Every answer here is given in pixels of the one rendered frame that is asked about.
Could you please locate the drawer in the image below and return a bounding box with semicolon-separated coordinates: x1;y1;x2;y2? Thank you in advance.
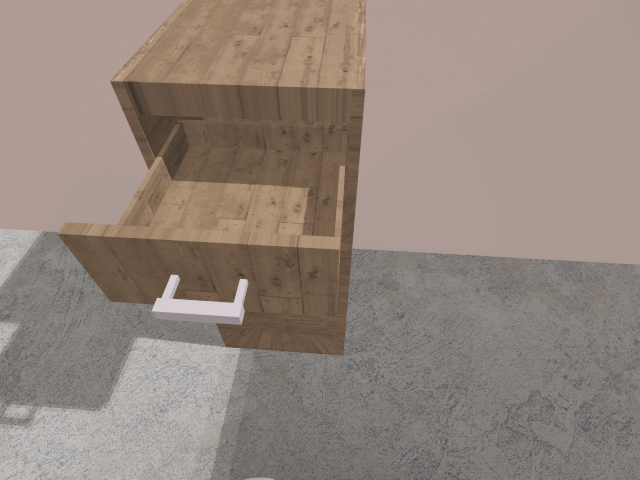
57;119;348;317

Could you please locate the handle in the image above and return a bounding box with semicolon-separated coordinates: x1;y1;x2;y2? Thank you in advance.
152;275;248;325

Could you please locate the cabinet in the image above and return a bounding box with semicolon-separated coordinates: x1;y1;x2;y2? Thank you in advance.
110;0;366;356

